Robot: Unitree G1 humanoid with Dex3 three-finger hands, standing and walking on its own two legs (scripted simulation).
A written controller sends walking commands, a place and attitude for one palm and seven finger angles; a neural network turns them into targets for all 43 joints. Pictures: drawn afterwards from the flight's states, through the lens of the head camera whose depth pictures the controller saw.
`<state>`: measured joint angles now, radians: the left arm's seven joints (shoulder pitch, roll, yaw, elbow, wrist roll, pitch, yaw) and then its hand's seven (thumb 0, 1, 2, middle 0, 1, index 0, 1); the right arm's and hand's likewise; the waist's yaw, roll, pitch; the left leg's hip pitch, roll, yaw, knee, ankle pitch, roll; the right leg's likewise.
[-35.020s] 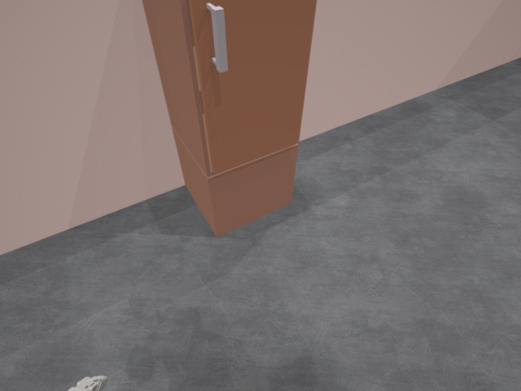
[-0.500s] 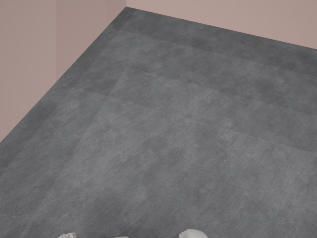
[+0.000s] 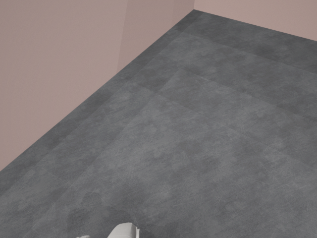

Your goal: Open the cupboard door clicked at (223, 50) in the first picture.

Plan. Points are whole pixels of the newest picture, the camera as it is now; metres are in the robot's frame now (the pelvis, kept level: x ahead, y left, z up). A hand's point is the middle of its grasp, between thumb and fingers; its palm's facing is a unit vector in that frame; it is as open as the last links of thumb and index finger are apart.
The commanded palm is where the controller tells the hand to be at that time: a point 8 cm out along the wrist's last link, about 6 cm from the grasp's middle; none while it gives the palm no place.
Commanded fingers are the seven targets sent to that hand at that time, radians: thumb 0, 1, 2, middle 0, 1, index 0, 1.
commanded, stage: turn to face it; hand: left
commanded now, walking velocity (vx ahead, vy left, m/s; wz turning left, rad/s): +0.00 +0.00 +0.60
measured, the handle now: out of the picture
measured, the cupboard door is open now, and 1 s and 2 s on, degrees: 41 41 41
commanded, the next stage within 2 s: none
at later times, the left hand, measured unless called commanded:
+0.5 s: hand out of the picture +0.02 +0.26 -0.17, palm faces +0.31 -0.91 -0.27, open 7.4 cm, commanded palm none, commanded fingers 0.00 0.90 0.90 -0.20 -0.30 -0.20 -0.30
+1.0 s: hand out of the picture -0.08 +0.21 -0.19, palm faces +0.60 -0.77 -0.23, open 7.3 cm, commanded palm none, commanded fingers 0.00 0.90 0.90 -0.20 -0.30 -0.20 -0.30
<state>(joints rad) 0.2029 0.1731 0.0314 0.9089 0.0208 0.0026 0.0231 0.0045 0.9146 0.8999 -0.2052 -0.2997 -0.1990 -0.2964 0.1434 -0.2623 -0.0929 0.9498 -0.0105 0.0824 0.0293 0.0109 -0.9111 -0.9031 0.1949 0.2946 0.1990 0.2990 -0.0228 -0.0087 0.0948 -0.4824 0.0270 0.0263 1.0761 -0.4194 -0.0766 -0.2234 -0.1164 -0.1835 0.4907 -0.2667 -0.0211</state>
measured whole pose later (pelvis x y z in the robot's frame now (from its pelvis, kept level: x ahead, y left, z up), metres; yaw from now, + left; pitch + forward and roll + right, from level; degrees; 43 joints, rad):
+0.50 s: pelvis -0.01 +0.02 -0.01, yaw +17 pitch +1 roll +0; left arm 0.15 0.25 0.07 0.91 0.01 0.05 0.01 0.01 0.91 0.90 -0.20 -0.30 -0.19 -0.30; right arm 0.18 -0.21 -0.05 0.92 -0.02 0.03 0.00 0.01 -0.91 -0.90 0.20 0.30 0.20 0.30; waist 0.00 -0.01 0.08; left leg -0.27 -0.03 -0.04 0.49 -0.25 0.02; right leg -0.44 -0.07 0.00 0.92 -0.41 0.09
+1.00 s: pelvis -0.01 +0.01 -0.02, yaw +37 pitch +0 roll +1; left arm 0.22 0.22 0.05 0.90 0.02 0.01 0.01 0.00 0.91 0.90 -0.21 -0.30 -0.20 -0.30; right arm 0.12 -0.25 -0.08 0.93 -0.01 0.05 0.03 0.01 -0.91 -0.90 0.19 0.29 0.20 0.30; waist 0.00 -0.04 0.12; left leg -0.29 0.02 0.09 0.59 -0.30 -0.03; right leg -0.24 -0.19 -0.28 0.66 -0.39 0.03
